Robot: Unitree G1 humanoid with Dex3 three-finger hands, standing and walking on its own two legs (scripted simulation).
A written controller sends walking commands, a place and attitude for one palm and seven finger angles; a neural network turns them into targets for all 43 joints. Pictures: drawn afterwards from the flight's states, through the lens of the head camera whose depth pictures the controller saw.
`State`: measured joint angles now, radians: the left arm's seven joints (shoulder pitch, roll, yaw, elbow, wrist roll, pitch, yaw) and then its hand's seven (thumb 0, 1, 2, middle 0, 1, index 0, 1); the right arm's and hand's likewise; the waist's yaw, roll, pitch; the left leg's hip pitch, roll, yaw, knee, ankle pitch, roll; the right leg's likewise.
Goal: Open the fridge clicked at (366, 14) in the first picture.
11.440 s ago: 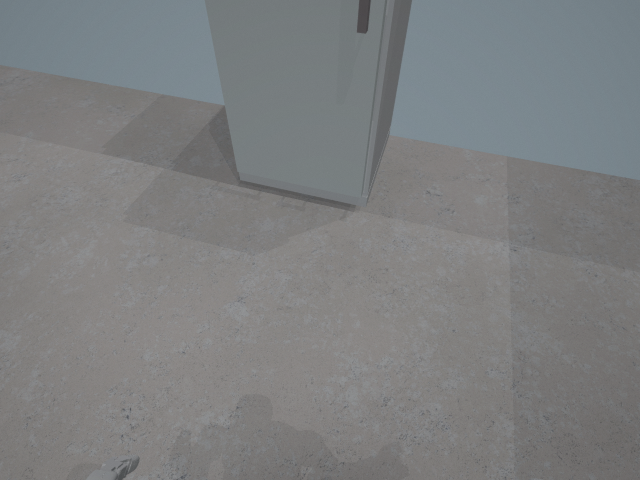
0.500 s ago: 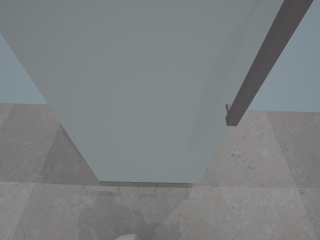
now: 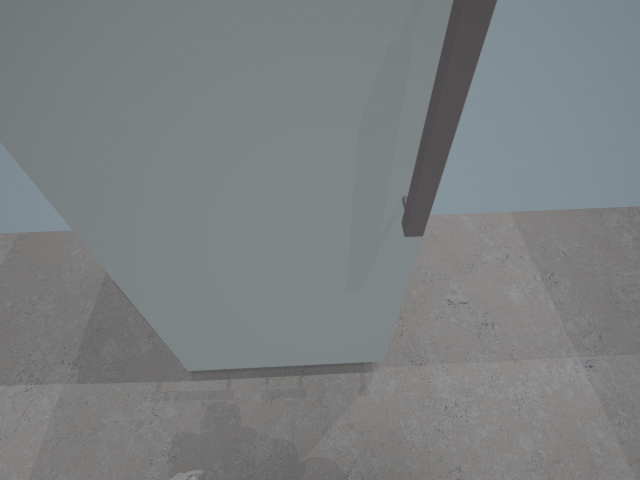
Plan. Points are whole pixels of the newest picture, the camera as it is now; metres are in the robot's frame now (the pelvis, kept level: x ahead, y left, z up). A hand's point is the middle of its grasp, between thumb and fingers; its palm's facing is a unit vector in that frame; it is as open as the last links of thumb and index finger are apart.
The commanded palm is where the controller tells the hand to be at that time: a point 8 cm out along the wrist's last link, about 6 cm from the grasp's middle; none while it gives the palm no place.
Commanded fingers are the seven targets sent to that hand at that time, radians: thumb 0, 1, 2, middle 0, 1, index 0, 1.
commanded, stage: come to a stop and stand still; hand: right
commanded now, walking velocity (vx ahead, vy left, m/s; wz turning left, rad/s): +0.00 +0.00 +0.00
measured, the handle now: (440, 91) +0.48 -0.13 +0.24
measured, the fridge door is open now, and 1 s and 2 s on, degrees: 0 0 0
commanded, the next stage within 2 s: none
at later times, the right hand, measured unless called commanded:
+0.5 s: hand out of the picture -0.03 -0.12 -0.18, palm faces +0.02 +0.99 -0.13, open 7.4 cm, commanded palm none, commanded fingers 0.00 -0.90 -0.90 0.20 0.30 0.20 0.30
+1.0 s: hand out of the picture -0.04 -0.20 -0.18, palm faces +0.01 +0.98 -0.19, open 7.4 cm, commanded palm none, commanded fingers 0.00 -0.90 -0.90 0.20 0.30 0.20 0.30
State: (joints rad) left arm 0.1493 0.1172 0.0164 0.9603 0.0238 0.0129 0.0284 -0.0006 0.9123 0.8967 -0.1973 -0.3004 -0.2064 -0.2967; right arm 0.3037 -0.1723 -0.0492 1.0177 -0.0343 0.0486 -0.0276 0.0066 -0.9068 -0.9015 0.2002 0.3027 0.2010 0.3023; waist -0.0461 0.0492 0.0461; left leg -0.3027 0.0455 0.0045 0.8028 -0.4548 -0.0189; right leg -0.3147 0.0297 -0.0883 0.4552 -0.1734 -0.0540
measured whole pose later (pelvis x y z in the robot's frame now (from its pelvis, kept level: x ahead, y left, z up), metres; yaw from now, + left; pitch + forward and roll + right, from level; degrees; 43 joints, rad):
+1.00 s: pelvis -0.05 -0.02 -0.01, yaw +0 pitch -2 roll +2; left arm 0.29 0.16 0.01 1.00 0.02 0.01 0.01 0.01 0.91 0.90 -0.20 -0.30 -0.20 -0.30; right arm 0.35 -0.18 0.00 1.00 -0.03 0.00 -0.04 0.01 -0.90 -0.90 0.20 0.30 0.20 0.30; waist 0.00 0.02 0.00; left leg -0.18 0.02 0.03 0.54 -0.34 0.00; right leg -0.36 0.01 -0.08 0.52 -0.14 -0.08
